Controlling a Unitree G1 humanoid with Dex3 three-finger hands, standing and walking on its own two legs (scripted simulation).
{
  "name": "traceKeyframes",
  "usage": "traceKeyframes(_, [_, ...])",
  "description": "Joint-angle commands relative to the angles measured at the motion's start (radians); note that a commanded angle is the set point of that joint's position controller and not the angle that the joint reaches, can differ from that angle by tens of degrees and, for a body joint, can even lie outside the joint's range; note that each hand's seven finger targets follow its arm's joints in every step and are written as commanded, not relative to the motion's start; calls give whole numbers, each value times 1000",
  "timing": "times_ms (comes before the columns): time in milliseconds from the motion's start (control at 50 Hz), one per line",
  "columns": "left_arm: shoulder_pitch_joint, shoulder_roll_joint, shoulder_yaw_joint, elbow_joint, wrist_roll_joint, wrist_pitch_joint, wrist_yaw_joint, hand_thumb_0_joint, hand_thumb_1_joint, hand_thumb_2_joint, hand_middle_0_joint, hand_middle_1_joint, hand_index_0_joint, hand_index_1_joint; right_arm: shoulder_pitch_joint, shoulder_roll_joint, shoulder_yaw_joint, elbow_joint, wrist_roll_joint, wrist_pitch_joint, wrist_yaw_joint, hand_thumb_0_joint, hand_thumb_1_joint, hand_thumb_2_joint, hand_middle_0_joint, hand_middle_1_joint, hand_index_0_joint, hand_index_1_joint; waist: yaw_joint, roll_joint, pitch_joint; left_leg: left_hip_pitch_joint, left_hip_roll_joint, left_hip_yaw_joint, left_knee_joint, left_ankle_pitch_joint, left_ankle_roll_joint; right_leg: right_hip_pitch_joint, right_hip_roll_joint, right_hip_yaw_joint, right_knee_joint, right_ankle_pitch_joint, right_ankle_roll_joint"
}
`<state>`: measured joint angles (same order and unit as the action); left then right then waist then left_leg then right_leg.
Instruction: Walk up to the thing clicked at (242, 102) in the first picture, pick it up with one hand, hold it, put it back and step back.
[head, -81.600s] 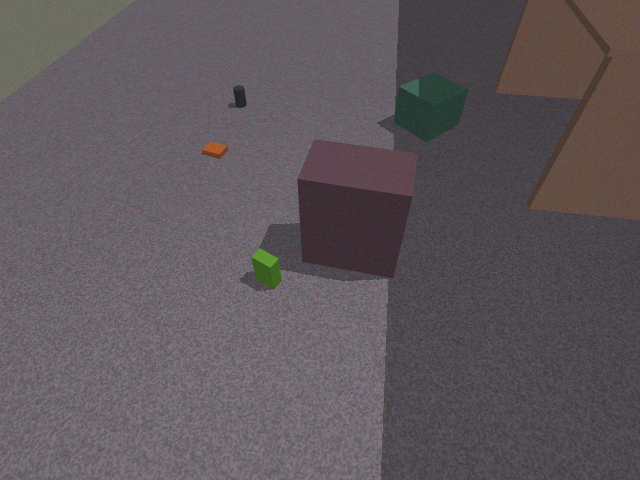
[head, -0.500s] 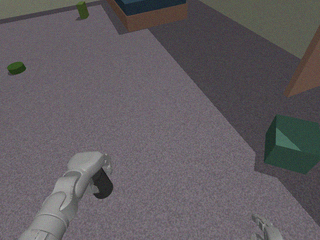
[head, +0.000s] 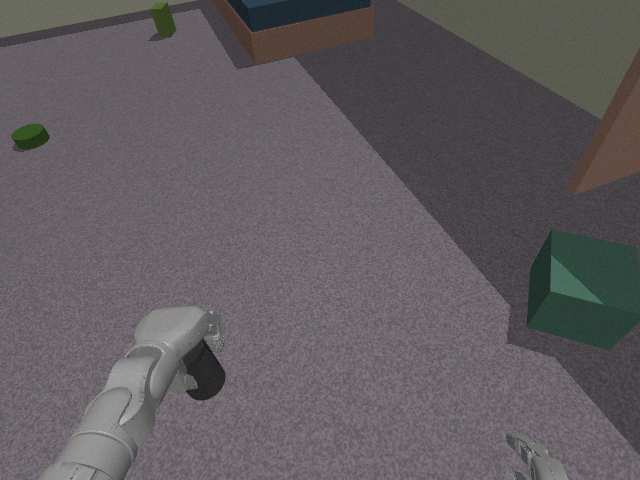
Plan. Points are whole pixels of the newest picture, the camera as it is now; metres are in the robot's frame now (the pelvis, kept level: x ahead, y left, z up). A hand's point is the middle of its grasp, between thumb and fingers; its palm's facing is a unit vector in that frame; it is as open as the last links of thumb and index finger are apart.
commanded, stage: crouch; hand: left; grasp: from above
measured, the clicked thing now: (194, 365) +0.31 +0.23 -0.09
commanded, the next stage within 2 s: lower in 1.94 s
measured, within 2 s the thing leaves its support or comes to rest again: neither
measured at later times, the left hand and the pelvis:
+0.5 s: hand (217, 388) +0.33 +0.23 -0.23, palm faces -0.41 +0.03 -0.91, open 7.7 cm; pelvis -0.05 +0.01 -0.12, yaw +1 degrees
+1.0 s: hand (241, 405) +0.37 +0.24 -0.45, palm faces -0.43 +0.00 -0.90, open 7.7 cm; pelvis -0.08 +0.01 -0.31, yaw -1 degrees
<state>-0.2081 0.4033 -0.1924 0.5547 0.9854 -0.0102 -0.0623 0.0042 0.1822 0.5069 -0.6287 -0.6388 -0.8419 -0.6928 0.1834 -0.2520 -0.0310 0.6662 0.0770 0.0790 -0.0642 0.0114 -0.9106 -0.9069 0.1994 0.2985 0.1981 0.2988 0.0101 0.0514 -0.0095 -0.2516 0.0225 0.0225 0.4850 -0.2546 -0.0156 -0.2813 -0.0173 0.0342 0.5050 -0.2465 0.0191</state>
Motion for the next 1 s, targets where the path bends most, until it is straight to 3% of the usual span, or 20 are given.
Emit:
traceKeyframes(0, [-281, 183, 98, -118, 13, -23, 62, 0, 551, 720, -885, -781, -922, -745, -75, -114, -39, -133, -3, -40, -8, 0, -900, -903, 200, 300, 200, 300, -5, -75, -198, 64, -42, 14, -25, 205, 27, 13, 37, -28, -62, 169, -23])
traceKeyframes(120, [-380, 161, 89, 65, 73, -55, 194, 0, 593, 721, -910, -797, -952, -756, -30, -120, -50, -87, -27, -29, 5, 0, -900, -902, 199, 300, 200, 300, -49, -81, -217, -64, -47, 18, 101, 162, 25, -115, 30, -27, 45, 145, -21])
traceKeyframes(200, [-520, 157, 80, 173, 124, -68, 293, 0, 604, 727, -925, -815, -970, -772, 35, -131, -71, -47, -50, -35, 21, 0, -904, -902, 199, 300, 199, 300, -71, -52, -331, -225, -44, 16, 288, 143, 18, -267, 33, -26, 221, 137, -26])
traceKeyframes(300, [-571, 113, 65, 396, 162, -58, 390, 0, 669, 689, -972, -812, -1025, -760, 84, -142, -86, -50, -67, -45, 41, 0, -910, -903, 199, 300, 199, 300, -89, -53, -404, -487, -43, 14, 501, 59, 22, -464, 33, -29, 409, 61, -31])
traceKeyframes(320, [-635, 143, 83, 386, 167, -60, 406, 0, 669, 709, -970, -824, -1022, -773, 88, -148, -91, -49, -72, -48, 44, 0, -909, -903, 199, 300, 199, 300, -87, -35, -445, -531, -43, 10, 536, 36, 22, -504, 35, -32, 447, 38, -34])
traceKeyframes(360, [-657, 174, 102, 419, 177, -54, 427, 0, 705, 705, -981, -844, -1040, -785, 99, -155, -93, -42, -81, -56, 46, 0, -908, -902, 199, 299, 199, 299, -81, 9, -506, -581, -38, 1, 599, 19, 21, -587, 38, -43, 528, 7, -41])
traceKeyframes(420, [-732, 163, 104, 459, 173, -45, 445, 0, 702, 728, -989, -823, -1040, -772, 122, -168, -102, -23, -95, -70, 45, 0, -906, -901, 199, 299, 199, 299, -111, 51, -579, -654, -24, -30, 693, -12, 17, -750, 40, -61, 648, -37, -53])
traceKeyframes(520, [-813, 235, 154, 459, 179, -28, 466, 0, 589, 681, -923, -763, -967, -720, 145, -173, -106, -17, -108, -88, 33, 0, -903, -900, 199, 299, 199, 299, -118, 65, -686, -836, -26, -37, 810, -161, 18, -862, 37, -66, 776, -140, -55])
traceKeyframes(600, [-837, 242, 168, 546, 164, -17, 453, 0, 584, 692, -910, -785, -956, -740, 145, -177, -102, -8, -117, -103, 33, 0, -901, -899, 199, 299, 199, 299, -149, 50, -663, -977, -25, -51, 881, -277, 22, -992, 40, -72, 859, -242, -56])
traceKeyframes(660, [-862, 281, 187, 565, 163, -23, 441, 0, 605, 679, -915, -789, -967, -738, 155, -180, -98, 0, -121, -112, 37, 0, -901, -899, 199, 299, 199, 299, -155, 53, -715, -1049, -29, -47, 966, -276, 25, -1055, 39, -75, 934, -247, -60])
traceKeyframes(700, [-875, 257, 176, 571, 157, -38, 425, 0, 633, 674, -914, -806, -975, -745, 164, -183, -96, 4, -124, -122, 48, 0, -898, -897, 199, 299, 200, 299, -174, 51, -710, -1097, -30, -61, 1013, -284, 27, -1122, 37, -87, 985, -256, -61])
traceKeyframes(740, [-936, 328, 203, 552, 172, -58, 419, 0, 638, 691, -930, -800, -986, -744, 167, -187, -90, 7, -127, -128, 53, 0, -900, -899, 199, 299, 200, 299, -181, 79, -737, -1129, -32, -69, 1054, -314, 26, -1176, 35, -90, 1027, -285, -62])
traceKeyframes(760, [-925, 326, 204, 572, 176, -66, 418, 0, 637, 655, -922, -790, -984, -729, 168, -189, -89, 6, -128, -131, 56, 0, -899, -898, 199, 299, 200, 299, -185, 58, -727, -1150, -33, -76, 1070, -347, 29, -1206, 36, -95, 1040, -314, -60])
traceKeyframes(780, [-927, 319, 197, 564, 181, -75, 419, 0, 647, 673, -940, -774, -995, -719, 168, -185, -84, 9, -130, -134, 62, 0, -899, -898, 199, 299, 200, 299, -187, 80, -744, -1180, -36, -63, 1100, -341, 30, -1214, 36, -89, 1055, -309, -61])
traceKeyframes(800, [-960, 350, 213, 547, 186, -86, 423, 0, 664, 680, -948, -791, -1005, -734, 171, -185, -81, 9, -133, -137, 67, 0, -900, -898, 199, 299, 200, 299, -193, 75, -770, -1207, -40, -57, 1124, -345, 32, -1215, 37, -88, 1070, -317, -59])
traceKeyframes(880, [-968, 401, 250, 539, 212, -97, 444, 0, 673, 716, -951, -816, -1009, -759, 187, -197, -73, 26, -144, -147, 82, 0, -902, -899, 199, 299, 200, 299, -177, 130, -844, -1210, -41, -51, 1198, -273, 29, -1266, 34, -99, 1153, -253, -61])
traceKeyframes(920, [-980, 340, 225, 556, 212, -98, 445, 0, 681, 713, -950, -830, -1012, -768, 195, -197, -73, 36, -153, -150, 96, 0, -903, -900, 199, 299, 200, 299, -207, 155, -833, -1197, -37, -63, 1226, -242, 25, -1324, 29, -111, 1189, -225, -60])
traceKeyframes(940, [-977, 338, 225, 554, 211, -96, 447, 0, 677, 711, -951, -827, -1012, -767, 202, -199, -74, 41, -156, -152, 102, 0, -906, -902, 199, 299, 200, 299, -207, 166, -851, -1179, -34, -65, 1245, -203, 25, -1330, 29, -116, 1205, -194, -60])
traceKeyframes(980, [-1019, 398, 250, 517, 215, -98, 453, 0, 625, 699, -928, -790, -980, -738, 202, -207, -77, 43, -157, -151, 108, 0, -907, -902, 199, 299, 200, 299, -196, 185, -896, -1186, -35, -59, 1277, -182, 26, -1337, 32, -117, 1235, -180, -62])
